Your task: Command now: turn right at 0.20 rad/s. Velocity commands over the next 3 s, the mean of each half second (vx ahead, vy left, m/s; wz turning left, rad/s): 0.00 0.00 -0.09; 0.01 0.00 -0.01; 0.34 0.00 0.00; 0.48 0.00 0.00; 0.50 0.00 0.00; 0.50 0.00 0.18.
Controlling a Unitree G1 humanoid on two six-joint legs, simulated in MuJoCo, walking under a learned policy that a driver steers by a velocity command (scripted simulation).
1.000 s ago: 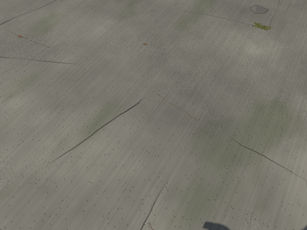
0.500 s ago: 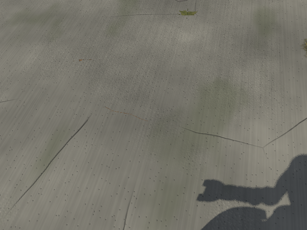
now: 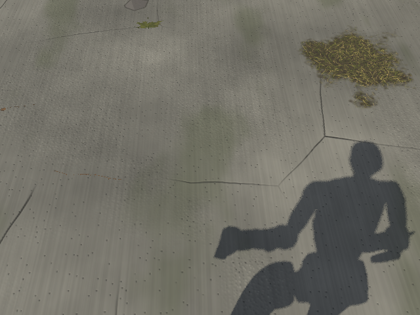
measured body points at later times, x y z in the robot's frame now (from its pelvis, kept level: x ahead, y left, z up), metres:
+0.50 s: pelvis +0.01 -0.04 +0.00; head +0.02 -0.04 +0.45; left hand +0.15 +0.21 -0.11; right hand +0.09 -0.32 -0.13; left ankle +0.00 +0.13 -0.74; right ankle -0.01 -0.14 -0.74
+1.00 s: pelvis +0.01 -0.03 +0.00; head +0.01 -0.03 +0.45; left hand +0.09 +0.24 -0.14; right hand +0.04 -0.30 -0.15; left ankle +0.00 +0.13 -0.74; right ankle -0.01 -0.14 -0.74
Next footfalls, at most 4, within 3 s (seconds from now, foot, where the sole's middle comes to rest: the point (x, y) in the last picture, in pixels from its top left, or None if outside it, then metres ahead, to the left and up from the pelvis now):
0.04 right None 0.03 -0.13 -0.78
1.66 right None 0.44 -0.11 -0.78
2.18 left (174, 230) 0.74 0.14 -0.78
2.72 right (237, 159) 1.04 -0.10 -0.78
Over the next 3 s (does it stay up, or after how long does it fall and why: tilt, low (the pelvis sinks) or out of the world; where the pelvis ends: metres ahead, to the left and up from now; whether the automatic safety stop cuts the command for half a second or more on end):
stays up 1.01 -0.02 0.01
